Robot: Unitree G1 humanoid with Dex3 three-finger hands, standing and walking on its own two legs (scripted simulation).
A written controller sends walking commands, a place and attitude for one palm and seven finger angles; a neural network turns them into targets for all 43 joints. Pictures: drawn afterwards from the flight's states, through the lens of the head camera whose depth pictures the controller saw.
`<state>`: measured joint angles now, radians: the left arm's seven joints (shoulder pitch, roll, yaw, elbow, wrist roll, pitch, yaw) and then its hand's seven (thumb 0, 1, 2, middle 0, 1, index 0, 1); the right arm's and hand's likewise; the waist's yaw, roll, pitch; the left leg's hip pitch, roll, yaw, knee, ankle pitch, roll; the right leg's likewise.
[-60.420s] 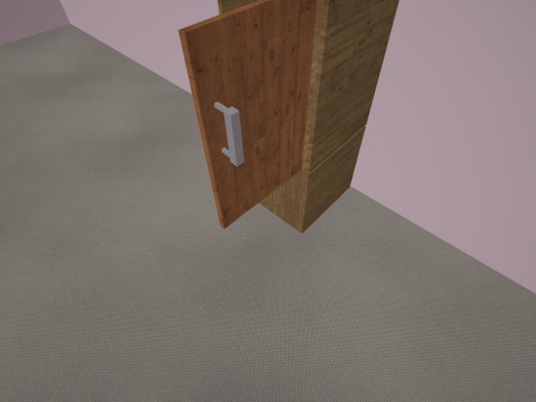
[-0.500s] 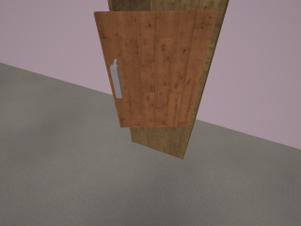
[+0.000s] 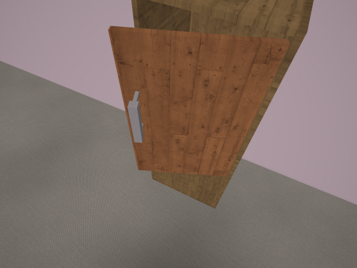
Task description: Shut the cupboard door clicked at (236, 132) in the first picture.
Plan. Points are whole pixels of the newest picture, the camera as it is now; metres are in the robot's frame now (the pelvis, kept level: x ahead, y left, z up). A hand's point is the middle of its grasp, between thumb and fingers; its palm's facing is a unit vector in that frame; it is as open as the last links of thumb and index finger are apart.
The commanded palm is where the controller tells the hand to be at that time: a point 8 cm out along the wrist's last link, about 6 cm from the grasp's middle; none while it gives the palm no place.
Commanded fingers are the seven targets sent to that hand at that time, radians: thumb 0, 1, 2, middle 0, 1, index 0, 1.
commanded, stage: come to a stop and stand still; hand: left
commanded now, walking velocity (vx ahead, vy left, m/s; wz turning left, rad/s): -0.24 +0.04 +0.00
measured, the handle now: (137, 117) +0.48 +0.15 +0.02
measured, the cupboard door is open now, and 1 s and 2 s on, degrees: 22 22 22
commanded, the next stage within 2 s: look again from close up in 1.12 s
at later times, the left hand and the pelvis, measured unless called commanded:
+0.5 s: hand out of the picture +0.07 +0.21 -0.18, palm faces +0.06 -0.98 -0.21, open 7.4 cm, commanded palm none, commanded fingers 0.00 0.90 0.90 -0.20 -0.30 -0.20 -0.30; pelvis +0.01 +0.01 +0.00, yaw +0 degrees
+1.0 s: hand out of the picture +0.00 +0.16 -0.17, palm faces +0.00 -0.98 -0.18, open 7.3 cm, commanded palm none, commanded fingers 0.00 0.90 0.90 -0.20 -0.30 -0.20 -0.30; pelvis -0.01 -0.01 +0.01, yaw -1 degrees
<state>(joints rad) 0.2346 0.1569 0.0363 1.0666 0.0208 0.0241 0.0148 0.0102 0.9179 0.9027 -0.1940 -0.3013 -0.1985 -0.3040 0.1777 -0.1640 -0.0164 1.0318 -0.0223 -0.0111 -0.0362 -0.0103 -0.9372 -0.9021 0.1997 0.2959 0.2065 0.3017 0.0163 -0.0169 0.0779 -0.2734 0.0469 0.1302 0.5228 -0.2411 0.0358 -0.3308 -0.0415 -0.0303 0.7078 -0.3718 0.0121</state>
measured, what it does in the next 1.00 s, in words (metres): steps on the spot: right foot, then left foot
